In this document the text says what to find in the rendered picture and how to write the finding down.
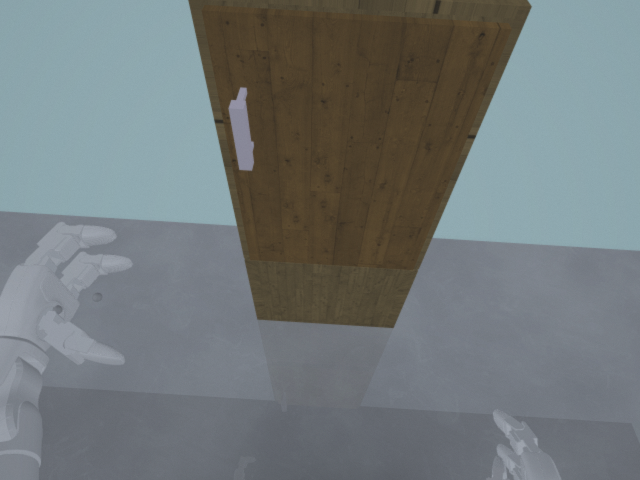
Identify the left robot forearm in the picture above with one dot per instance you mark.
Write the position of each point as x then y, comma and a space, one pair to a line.
22, 364

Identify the handle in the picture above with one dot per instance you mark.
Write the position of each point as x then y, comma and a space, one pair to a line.
241, 131

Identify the left robot hand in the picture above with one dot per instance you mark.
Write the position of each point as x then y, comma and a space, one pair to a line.
32, 290

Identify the cupboard door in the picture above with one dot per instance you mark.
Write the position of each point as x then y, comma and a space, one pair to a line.
358, 122

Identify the right robot hand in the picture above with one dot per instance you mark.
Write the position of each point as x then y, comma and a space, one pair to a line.
533, 463

